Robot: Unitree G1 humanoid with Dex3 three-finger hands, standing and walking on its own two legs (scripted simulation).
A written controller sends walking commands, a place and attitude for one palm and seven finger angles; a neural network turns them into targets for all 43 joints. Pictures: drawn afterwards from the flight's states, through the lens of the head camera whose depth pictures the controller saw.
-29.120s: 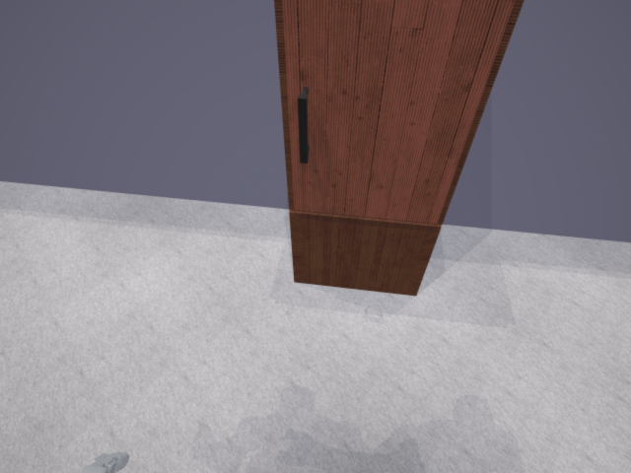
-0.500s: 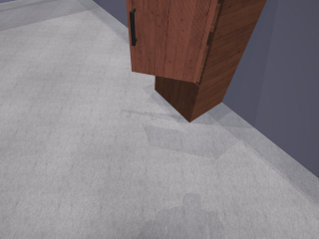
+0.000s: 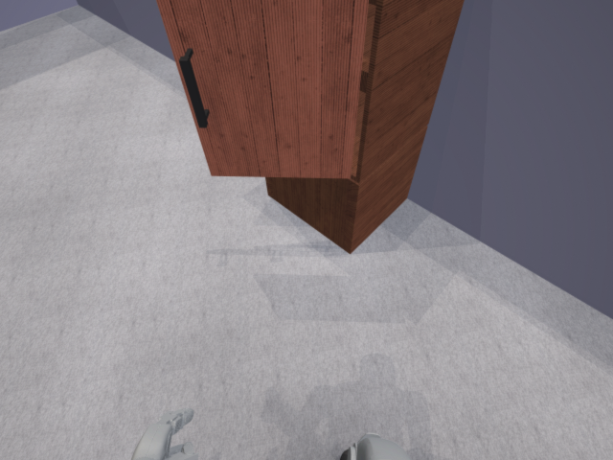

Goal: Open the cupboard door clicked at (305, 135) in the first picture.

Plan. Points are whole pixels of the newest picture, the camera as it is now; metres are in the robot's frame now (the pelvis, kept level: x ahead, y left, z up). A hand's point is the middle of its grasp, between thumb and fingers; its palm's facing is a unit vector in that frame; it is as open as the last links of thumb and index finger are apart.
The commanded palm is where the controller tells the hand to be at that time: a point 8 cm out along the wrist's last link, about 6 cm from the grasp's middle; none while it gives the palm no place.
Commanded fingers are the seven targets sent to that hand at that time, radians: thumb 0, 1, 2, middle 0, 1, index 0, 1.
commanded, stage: take the last steps up to it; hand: left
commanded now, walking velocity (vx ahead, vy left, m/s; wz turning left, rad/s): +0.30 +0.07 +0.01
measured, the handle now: (196, 90) +0.89 +0.27 -0.02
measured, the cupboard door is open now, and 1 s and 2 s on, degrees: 40 40 40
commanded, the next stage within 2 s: come to a stop and stand still in 0.66 s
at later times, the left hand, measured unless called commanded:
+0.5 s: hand out of the picture +0.11 +0.19 -0.16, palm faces +0.15 -0.98 -0.15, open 7.3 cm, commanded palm none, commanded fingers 0.00 0.90 0.90 -0.20 -0.30 -0.20 -0.30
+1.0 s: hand (179, 298) +0.41 +0.25 -0.16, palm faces -0.02 -0.97 -0.24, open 7.3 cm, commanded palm none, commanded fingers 0.00 0.90 0.90 -0.20 -0.30 -0.20 -0.30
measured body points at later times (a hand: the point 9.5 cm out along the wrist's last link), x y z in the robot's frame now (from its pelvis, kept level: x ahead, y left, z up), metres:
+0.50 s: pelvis +0.19 +0.03 +0.01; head +0.22 +0.05 +0.46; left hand +0.10 +0.24 -0.15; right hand +0.31 -0.21 -0.13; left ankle +0.28 +0.15 -0.71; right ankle +0.09 -0.09 -0.73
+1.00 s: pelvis +0.31 +0.06 +0.01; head +0.34 +0.06 +0.45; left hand +0.41 +0.30 -0.14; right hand +0.28 -0.15 -0.16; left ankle +0.29 +0.15 -0.73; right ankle +0.33 -0.05 -0.73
